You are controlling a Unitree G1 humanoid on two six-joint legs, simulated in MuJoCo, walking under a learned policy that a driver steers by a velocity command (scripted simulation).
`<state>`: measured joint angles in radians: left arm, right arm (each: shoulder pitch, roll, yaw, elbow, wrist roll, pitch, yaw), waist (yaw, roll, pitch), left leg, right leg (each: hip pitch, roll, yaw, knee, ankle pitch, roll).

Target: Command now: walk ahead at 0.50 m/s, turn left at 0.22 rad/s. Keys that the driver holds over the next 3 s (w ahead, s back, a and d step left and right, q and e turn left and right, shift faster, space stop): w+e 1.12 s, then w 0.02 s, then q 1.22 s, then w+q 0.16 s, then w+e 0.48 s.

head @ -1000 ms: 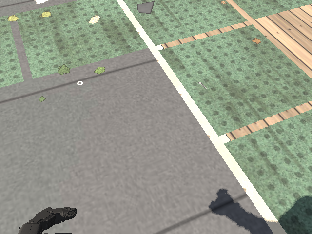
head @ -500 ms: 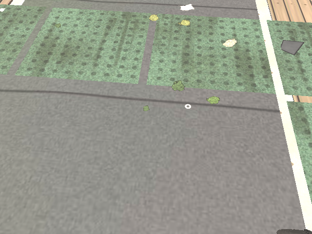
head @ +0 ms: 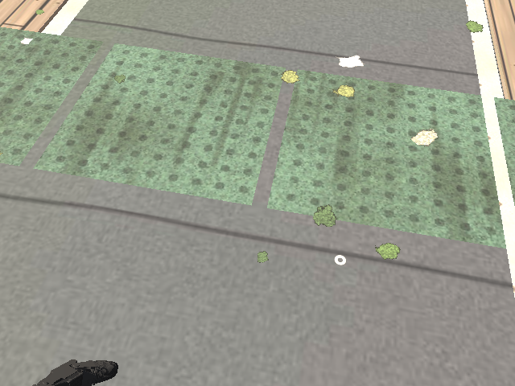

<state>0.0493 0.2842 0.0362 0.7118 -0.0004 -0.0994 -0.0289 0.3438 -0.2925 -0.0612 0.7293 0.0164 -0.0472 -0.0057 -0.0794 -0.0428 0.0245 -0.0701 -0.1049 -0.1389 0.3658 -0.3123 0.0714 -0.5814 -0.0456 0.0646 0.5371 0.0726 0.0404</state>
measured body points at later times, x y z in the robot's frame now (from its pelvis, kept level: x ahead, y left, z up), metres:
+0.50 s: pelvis +0.28 -0.04 +0.00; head +0.31 -0.06 +0.45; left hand +0.32 +0.24 -0.11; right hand +0.49 -0.30 -0.07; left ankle +0.46 +0.08 -0.71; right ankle +0.18 -0.13 -0.74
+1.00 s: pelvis +0.53 -0.09 -0.01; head +0.56 -0.12 +0.44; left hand +0.84 +0.01 -0.08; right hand +0.41 -0.36 -0.13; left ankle +0.47 +0.07 -0.74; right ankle +0.62 -0.29 -0.71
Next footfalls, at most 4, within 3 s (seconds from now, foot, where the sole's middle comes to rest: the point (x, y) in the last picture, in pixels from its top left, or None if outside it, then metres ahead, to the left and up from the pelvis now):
0.08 right None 0.22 -0.13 -0.78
0.56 left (222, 377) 0.50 0.05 -0.78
1.08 right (348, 309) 0.67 -0.30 -0.78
1.56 left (310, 231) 0.93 -0.23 -0.78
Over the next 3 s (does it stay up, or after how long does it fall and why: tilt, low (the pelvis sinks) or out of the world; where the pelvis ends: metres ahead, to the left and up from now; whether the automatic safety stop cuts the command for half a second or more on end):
stays up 1.02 -0.32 -0.02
